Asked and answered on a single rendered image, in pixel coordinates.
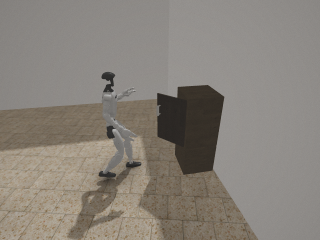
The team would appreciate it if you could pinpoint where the right robot hand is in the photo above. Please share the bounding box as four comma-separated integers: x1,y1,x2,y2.
121,128,137,141

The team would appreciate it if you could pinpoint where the left robot forearm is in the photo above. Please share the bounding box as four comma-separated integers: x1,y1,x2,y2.
117,93,124,101

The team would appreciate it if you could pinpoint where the right robot upper arm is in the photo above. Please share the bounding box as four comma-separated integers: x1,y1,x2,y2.
102,93,112,118

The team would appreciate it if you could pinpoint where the robot foot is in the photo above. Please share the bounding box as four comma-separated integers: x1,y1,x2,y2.
126,161,141,167
99,171,116,178

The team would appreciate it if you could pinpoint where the handle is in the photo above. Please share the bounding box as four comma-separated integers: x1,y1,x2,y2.
156,105,161,116

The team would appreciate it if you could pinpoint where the cupboard door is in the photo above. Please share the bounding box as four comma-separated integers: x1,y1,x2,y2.
157,93,187,147

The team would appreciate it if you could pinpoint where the right robot foot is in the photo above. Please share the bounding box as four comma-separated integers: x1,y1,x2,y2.
99,171,116,178

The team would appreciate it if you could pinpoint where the right robot forearm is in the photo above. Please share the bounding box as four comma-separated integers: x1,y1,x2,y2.
103,113,124,132

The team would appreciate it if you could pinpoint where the left robot foot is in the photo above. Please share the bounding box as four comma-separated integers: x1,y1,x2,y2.
126,161,141,167

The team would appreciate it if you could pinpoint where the left robot hand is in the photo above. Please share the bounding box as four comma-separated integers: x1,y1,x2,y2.
121,87,136,97

